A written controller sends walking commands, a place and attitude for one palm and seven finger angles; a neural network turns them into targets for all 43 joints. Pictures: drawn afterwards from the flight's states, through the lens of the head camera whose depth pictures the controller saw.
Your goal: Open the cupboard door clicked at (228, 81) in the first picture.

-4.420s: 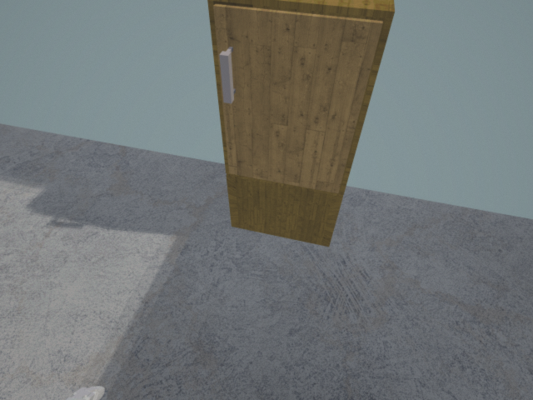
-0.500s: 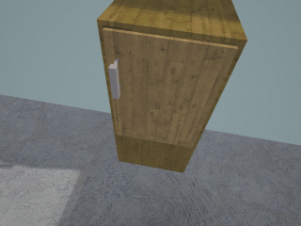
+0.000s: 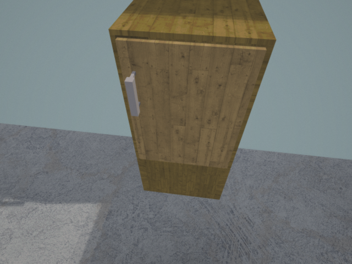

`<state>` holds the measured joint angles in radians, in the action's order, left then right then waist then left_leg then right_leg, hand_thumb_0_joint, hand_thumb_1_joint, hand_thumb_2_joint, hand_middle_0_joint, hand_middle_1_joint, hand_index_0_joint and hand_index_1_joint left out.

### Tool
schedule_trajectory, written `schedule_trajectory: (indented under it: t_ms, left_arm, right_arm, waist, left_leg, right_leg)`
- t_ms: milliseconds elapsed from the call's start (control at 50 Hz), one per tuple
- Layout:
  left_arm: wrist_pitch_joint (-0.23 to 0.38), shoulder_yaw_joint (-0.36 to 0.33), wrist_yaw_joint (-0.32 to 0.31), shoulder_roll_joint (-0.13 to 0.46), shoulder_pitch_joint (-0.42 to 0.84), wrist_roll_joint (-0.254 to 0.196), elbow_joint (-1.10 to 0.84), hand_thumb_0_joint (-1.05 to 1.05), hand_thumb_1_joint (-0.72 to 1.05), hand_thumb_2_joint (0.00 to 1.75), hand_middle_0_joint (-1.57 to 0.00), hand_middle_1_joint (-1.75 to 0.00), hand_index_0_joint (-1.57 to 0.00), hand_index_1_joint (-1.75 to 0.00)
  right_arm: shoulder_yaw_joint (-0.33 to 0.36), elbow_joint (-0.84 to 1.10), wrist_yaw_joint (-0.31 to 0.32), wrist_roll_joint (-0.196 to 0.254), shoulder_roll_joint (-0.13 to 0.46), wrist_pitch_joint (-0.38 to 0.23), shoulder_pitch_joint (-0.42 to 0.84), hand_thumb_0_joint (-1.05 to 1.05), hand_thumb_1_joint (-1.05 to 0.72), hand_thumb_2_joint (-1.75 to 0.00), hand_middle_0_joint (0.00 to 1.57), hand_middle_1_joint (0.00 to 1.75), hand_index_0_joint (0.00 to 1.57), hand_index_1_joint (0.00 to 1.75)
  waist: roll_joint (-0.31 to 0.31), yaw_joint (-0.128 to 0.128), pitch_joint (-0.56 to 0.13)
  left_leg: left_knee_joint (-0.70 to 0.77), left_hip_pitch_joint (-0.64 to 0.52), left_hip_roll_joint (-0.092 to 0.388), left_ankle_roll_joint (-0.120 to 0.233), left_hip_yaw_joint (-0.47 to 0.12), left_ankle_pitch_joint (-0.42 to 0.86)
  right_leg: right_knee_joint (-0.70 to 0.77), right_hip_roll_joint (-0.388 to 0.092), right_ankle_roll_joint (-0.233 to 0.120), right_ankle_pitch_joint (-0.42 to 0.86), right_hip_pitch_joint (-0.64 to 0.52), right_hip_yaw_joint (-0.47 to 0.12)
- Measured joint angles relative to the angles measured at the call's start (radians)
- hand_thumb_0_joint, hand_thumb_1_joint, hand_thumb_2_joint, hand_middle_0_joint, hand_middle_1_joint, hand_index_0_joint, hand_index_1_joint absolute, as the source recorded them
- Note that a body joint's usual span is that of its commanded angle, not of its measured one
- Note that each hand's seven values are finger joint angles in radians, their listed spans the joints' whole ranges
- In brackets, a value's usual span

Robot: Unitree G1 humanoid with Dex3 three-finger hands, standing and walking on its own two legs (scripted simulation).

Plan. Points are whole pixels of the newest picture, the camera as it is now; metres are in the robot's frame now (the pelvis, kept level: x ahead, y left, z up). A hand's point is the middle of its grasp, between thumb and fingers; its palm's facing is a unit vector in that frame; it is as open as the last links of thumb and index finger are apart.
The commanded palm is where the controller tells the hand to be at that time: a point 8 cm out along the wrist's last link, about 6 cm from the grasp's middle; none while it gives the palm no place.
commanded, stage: look again from close up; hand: left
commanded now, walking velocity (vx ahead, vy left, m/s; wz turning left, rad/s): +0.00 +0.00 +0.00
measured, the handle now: (134, 93) +0.62 +0.18 +0.03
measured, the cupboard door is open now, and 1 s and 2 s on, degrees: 0 0 0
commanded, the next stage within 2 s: shuffle to correct the standing spot in 0.22 s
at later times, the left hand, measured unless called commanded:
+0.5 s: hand out of the picture -0.01 +0.18 -0.18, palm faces +0.02 -0.98 -0.18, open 7.4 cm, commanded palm none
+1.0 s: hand out of the picture +0.10 +0.19 -0.16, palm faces -0.02 -0.97 -0.23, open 7.3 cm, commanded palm none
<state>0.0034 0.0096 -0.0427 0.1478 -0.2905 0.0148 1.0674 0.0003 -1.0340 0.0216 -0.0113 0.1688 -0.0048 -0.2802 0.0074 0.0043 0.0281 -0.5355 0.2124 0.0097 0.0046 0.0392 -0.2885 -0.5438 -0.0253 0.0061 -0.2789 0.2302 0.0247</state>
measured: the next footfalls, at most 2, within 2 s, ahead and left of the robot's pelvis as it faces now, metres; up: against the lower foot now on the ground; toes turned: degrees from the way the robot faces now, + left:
left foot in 1.90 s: -0.04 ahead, +0.11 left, +0.00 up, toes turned -1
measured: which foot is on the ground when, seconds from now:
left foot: down 0.00-1.00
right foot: down 0.00-1.00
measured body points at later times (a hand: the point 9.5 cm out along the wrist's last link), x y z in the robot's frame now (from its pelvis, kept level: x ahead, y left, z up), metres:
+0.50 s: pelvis +0.00 +0.00 +0.00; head -0.01 +0.01 +0.45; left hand -0.01 +0.23 -0.16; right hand +0.00 -0.23 -0.15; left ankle +0.00 +0.12 -0.73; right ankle +0.01 -0.12 -0.73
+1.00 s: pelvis +0.05 +0.01 +0.01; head +0.07 +0.01 +0.46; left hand +0.10 +0.24 -0.15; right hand +0.05 -0.22 -0.15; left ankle +0.01 +0.11 -0.72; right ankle +0.02 -0.11 -0.72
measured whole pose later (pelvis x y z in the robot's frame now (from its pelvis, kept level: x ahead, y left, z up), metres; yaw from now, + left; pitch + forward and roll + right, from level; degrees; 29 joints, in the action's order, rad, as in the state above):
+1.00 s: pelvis +0.05 +0.01 +0.01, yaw -4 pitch -1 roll +0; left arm 0.00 -0.04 -0.05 0.17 -0.26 0.02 0.99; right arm 0.03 -1.03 0.05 -0.01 0.15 -0.01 -0.26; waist -0.01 0.01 0.06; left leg -0.60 0.19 0.03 0.01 0.12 -0.28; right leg -0.65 -0.02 0.00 -0.25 0.26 0.01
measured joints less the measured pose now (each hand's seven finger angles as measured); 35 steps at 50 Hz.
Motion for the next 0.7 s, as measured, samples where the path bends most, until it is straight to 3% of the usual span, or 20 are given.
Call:
schedule_trajectory:
  t_ms: [180, 380, 540, 700]
  left_arm:
    - [-0.003, -0.008, 0.010, 0.035, 0.005, -0.002, -0.040, 0.01, 0.92, 0.89, -0.20, -0.30, -0.20, -0.30]
    - [-0.004, -0.007, 0.014, 0.032, -0.011, -0.003, -0.028, 0.01, 0.91, 0.89, -0.20, -0.30, -0.20, -0.30]
    - [-0.011, -0.022, 0.030, 0.012, -0.077, 0.007, -0.028, 0.01, 0.91, 0.89, -0.20, -0.30, -0.20, -0.30]
    - [0.007, -0.035, 0.031, 0.000, -0.116, 0.006, -0.007, 0.01, 0.91, 0.89, -0.20, -0.30, -0.20, -0.30]
  right_arm:
    - [-0.006, 0.001, -0.008, -0.004, -0.008, -0.002, -0.025, 0.00, -0.92, -0.90, 0.20, 0.30, 0.20, 0.29]
    - [-0.009, -0.022, -0.007, -0.003, -0.007, -0.007, -0.030, 0.00, -0.91, -0.90, 0.20, 0.30, 0.20, 0.29]
    - [0.000, -0.015, -0.015, -0.011, -0.001, 0.003, -0.053, 0.00, -0.91, -0.90, 0.20, 0.30, 0.20, 0.29]
    - [0.001, -0.018, -0.012, -0.004, -0.003, -0.025, -0.073, 0.00, -0.91, -0.90, 0.20, 0.30, 0.20, 0.29]
  waist:
    - [-0.019, 0.003, -0.020]
    - [-0.026, -0.002, -0.019]
    - [-0.020, -0.018, -0.033]
    - [-0.022, -0.017, -0.029]
  left_leg:
    - [0.018, 0.018, -0.002, 0.001, -0.004, 0.027]
    - [0.031, 0.015, 0.000, 0.002, -0.001, 0.036]
    - [-0.033, 0.022, 0.012, 0.006, 0.025, -0.030]
    - [-0.075, 0.001, 0.012, 0.008, 0.039, -0.100]
  right_leg:
    - [0.021, -0.001, -0.001, 0.027, 0.014, 0.004]
    - [0.040, 0.001, 0.000, 0.041, 0.010, 0.002]
    - [-0.028, 0.016, -0.018, -0.017, 0.032, -0.029]
    - [-0.074, 0.015, -0.001, -0.083, 0.019, -0.045]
